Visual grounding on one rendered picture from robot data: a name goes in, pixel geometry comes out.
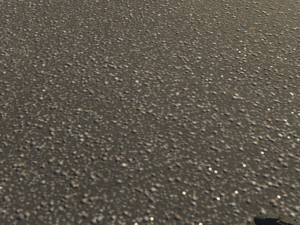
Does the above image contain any right robot hand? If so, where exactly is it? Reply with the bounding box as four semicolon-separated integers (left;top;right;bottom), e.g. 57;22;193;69
254;214;300;225

